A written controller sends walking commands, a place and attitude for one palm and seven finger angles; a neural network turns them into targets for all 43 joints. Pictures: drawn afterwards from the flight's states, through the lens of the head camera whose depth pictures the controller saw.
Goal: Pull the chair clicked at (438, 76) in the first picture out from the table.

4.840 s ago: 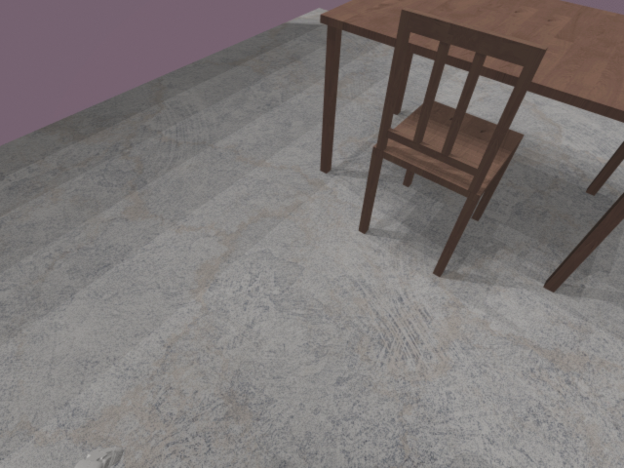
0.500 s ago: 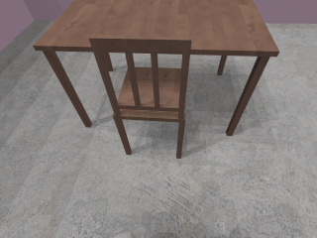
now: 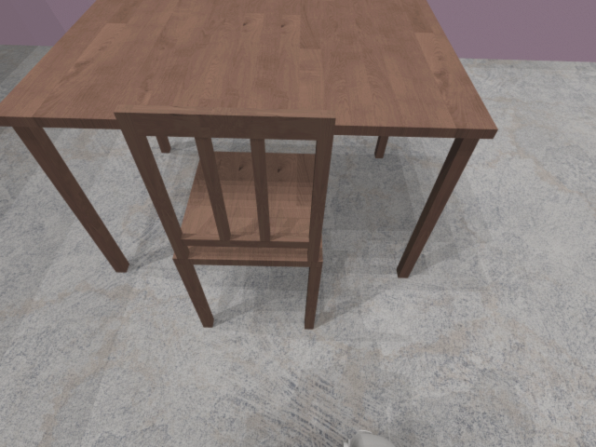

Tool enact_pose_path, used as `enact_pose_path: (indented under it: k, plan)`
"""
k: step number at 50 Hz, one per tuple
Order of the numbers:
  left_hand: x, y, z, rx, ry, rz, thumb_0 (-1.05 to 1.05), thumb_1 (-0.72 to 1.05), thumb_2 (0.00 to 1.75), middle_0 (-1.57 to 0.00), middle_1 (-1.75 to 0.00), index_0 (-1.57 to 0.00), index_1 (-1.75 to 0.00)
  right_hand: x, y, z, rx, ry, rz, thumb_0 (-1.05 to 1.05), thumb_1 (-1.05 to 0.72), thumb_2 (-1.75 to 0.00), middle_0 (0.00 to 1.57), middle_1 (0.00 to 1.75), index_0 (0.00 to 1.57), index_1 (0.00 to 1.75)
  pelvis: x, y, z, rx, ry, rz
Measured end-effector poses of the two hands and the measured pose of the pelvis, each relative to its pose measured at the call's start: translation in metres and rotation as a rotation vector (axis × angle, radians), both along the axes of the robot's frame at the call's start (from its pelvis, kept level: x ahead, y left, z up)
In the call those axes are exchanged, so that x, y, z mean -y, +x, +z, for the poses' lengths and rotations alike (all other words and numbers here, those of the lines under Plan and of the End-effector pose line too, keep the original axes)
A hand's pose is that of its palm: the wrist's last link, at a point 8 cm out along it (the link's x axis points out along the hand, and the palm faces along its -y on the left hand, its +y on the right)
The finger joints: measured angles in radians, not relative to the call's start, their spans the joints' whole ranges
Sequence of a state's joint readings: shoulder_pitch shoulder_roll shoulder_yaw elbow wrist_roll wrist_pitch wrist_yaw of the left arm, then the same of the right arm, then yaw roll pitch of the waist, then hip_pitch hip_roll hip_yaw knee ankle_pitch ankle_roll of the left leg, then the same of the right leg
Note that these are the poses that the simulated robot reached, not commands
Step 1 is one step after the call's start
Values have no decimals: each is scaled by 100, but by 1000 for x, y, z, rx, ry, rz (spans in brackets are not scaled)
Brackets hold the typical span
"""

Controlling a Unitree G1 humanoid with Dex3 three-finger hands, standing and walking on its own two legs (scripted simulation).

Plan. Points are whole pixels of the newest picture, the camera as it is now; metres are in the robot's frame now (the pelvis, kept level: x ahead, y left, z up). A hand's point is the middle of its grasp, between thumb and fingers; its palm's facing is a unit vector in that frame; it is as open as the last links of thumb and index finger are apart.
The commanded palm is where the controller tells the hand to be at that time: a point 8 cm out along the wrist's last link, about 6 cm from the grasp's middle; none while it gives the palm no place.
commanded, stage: take the last steps up to it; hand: left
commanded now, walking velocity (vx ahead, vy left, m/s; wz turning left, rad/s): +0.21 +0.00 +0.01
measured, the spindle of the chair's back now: (215, 193) +0.60 +0.20 -0.09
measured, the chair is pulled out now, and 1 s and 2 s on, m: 0.00 0.00 0.00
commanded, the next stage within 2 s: come to a stop and stand still in 0.16 s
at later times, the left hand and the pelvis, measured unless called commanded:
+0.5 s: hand (206, 446) +0.15 +0.15 -0.19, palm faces +0.09 -0.98 -0.17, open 7.3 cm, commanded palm none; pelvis +0.14 -0.02 -0.01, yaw +1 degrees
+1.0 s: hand out of the picture +0.12 +0.10 -0.17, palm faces +0.04 -0.97 -0.23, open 7.4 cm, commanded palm none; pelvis +0.11 -0.07 +0.00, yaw +1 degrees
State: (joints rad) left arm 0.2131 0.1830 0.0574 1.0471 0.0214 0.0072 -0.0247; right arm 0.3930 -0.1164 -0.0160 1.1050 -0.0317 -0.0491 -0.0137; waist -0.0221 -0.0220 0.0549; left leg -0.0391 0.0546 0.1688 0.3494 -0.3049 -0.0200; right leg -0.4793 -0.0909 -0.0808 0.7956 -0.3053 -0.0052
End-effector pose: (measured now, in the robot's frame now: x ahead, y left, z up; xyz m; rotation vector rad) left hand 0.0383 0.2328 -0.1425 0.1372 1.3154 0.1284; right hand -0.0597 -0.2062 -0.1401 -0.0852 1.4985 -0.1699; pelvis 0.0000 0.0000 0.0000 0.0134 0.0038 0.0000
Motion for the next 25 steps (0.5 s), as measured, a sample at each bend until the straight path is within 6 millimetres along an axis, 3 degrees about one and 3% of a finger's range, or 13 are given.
enact_pose_path:
  k: [5,8,13,18,22,25]
  plan:
    - [28,70,-9,92,20,-38,1,91,90,-19,-30,-20,-29,16,7,-21,-99,45,-45,0,-90,-90,20,30,21,30,25,39,-18,10,12,1]
    - [41,90,-6,129,19,-7,1,91,90,-19,-30,-20,-29,32,35,-24,-106,40,-26,1,-90,-90,20,30,21,30,33,57,-18,18,-2,17]
    - [40,103,8,116,54,37,-1,95,90,-20,-30,-21,-29,54,122,-13,36,-4,29,1,-91,-90,20,30,20,30,39,87,-4,3,-16,34]
    - [39,104,6,40,43,43,-1,94,90,-20,-30,-20,-29,58,207,-3,186,-39,75,0,-92,-90,20,30,20,30,35,113,1,-4,-23,29]
    - [37,105,-9,-14,11,67,0,93,90,-20,-30,-20,-29,51,256,-2,253,-63,111,0,-92,-90,20,30,20,30,25,132,-6,15,-47,22]
    - [33,107,-18,-46,-2,85,0,92,90,-20,-30,-20,-29,40,279,2,274,-68,134,0,-92,-90,20,30,20,30,21,141,-8,23,-28,19]
